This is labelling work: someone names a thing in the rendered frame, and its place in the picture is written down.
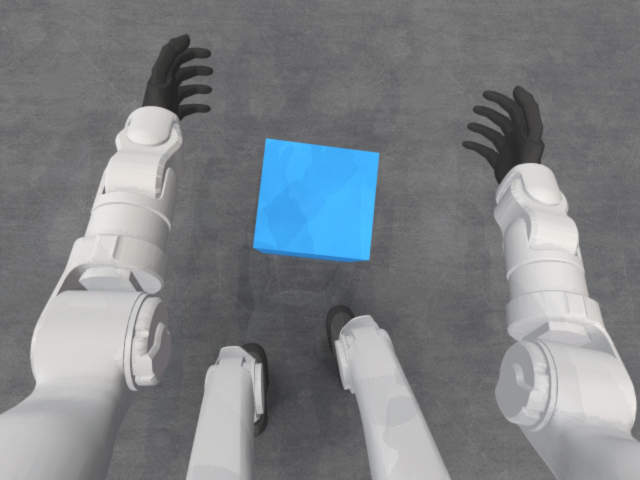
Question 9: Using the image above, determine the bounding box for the robot left forearm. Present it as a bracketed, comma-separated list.
[30, 106, 186, 380]

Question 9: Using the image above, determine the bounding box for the robot right forearm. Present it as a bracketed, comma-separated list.
[494, 163, 636, 429]

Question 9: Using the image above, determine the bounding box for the carton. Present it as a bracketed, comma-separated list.
[253, 138, 379, 262]

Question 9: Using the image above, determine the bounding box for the robot left thigh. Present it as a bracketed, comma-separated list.
[186, 357, 265, 480]

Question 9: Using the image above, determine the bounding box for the right robot hand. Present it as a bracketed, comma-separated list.
[462, 86, 545, 185]

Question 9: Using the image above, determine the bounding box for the left robot hand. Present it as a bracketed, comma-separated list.
[142, 34, 213, 121]

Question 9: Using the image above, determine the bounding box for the left robot upper arm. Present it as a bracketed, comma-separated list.
[0, 290, 171, 480]

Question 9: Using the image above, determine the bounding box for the right robot upper arm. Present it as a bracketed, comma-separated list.
[495, 338, 640, 480]

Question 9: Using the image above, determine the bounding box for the left robot shin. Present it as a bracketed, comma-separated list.
[204, 346, 261, 422]

